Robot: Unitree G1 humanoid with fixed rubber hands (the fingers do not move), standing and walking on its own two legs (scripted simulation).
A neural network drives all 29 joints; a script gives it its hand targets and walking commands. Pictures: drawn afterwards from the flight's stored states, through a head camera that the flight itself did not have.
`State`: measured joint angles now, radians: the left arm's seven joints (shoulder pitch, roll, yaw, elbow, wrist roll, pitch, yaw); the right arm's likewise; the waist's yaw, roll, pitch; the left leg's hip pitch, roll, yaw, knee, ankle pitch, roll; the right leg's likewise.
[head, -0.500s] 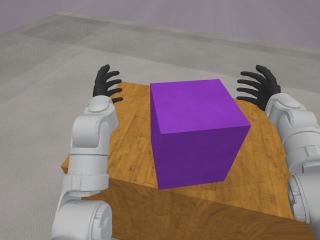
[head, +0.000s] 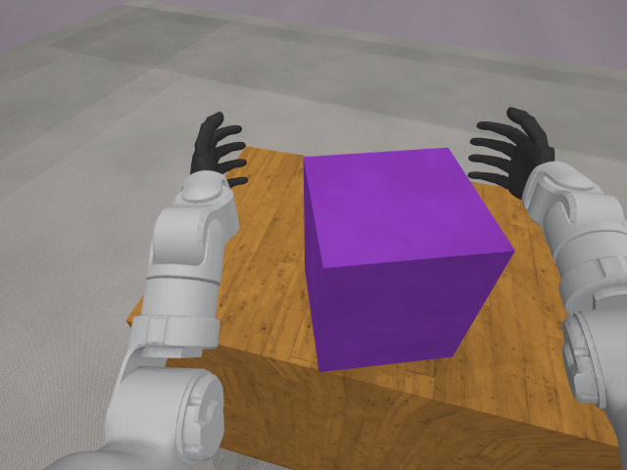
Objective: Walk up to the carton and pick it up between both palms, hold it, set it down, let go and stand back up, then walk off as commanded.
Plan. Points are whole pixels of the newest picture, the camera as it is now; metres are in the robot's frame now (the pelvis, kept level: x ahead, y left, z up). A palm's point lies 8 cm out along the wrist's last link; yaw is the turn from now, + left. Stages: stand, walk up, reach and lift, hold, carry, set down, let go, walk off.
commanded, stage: reach and lift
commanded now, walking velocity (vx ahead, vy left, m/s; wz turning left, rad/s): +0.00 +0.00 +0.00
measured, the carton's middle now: (382, 262) +0.43 +0.00 +0.04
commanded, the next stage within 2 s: none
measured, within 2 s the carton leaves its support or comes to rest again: neither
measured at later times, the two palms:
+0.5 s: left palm (219, 236) +0.37 +0.22 +0.10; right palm (510, 201) +0.49 -0.15 +0.14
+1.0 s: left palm (247, 239) +0.38 +0.18 +0.10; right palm (475, 210) +0.49 -0.12 +0.11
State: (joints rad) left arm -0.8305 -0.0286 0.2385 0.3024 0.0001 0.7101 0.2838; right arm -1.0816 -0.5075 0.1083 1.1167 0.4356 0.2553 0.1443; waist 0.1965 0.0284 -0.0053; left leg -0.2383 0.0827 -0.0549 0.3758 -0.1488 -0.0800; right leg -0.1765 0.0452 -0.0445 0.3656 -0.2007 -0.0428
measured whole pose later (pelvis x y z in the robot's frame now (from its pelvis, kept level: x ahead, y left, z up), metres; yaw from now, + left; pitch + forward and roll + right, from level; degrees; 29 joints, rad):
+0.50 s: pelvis +0.01 +0.00 +0.00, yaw +0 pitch +7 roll -1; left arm -0.59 -0.03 0.21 0.48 0.06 0.21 0.18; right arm -1.05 -0.45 0.10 1.30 0.29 -0.07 0.20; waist 0.19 0.03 -0.05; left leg -0.35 0.08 -0.05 0.38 -0.15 -0.08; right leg -0.29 0.05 -0.04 0.36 -0.20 -0.04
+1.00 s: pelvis +0.01 +0.00 +0.00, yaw +0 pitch +10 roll -1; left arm -0.60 -0.16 0.24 0.52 0.18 0.10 0.20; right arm -1.04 -0.33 0.05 1.33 0.20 -0.16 0.11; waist 0.19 0.03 -0.08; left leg -0.41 0.08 -0.05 0.38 -0.14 -0.07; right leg -0.35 0.05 -0.04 0.36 -0.19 -0.04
